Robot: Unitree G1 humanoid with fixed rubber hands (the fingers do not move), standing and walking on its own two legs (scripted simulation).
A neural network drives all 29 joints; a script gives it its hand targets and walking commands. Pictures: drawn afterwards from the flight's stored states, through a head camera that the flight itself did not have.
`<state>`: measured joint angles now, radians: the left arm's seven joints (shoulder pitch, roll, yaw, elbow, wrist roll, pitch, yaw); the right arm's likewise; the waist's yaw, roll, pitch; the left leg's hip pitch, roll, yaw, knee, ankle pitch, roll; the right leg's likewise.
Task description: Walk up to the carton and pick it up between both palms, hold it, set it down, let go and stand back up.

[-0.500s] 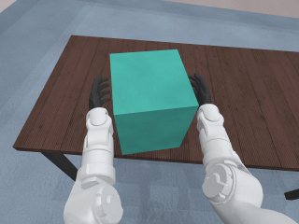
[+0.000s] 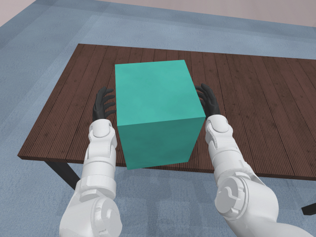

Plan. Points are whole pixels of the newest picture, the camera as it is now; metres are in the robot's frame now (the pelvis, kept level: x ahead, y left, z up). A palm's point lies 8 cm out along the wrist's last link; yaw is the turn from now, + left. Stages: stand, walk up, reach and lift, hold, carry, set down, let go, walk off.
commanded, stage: reach and lift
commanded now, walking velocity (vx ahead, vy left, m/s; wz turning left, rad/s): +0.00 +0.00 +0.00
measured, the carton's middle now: (154, 117) +0.46 +0.05 +0.00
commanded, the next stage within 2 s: none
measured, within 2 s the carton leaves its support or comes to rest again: leaves its support in 0.22 s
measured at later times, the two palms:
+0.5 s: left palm (96, 113) +0.36 +0.18 +0.11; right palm (218, 116) +0.40 -0.10 +0.11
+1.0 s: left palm (92, 109) +0.36 +0.18 +0.14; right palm (220, 120) +0.38 -0.10 +0.12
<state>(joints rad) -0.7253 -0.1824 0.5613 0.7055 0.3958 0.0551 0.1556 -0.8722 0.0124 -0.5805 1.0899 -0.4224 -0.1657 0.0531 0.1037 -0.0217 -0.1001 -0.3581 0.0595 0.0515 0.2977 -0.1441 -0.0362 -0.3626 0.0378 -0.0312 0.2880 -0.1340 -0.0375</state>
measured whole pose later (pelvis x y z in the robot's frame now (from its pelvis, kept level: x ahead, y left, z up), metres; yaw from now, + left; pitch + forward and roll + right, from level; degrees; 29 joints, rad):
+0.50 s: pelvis -0.02 +0.00 +0.00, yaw +0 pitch +4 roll +0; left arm -0.76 -0.12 0.50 0.72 0.37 0.18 0.14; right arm -0.84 0.04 -0.52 1.04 -0.33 -0.06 0.00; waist 0.07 -0.03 -0.07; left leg -0.23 0.05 0.05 0.29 -0.13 -0.03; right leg -0.24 0.03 -0.04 0.30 -0.13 -0.04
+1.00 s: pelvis -0.02 +0.01 +0.00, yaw +1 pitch -2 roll +0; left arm -0.67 -0.11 0.38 0.49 0.34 0.37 0.12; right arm -0.73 0.04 -0.31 0.88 -0.14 0.02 -0.05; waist 0.01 -0.03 0.00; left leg -0.12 0.04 0.04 0.31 -0.16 -0.02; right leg -0.11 0.02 -0.04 0.27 -0.14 -0.02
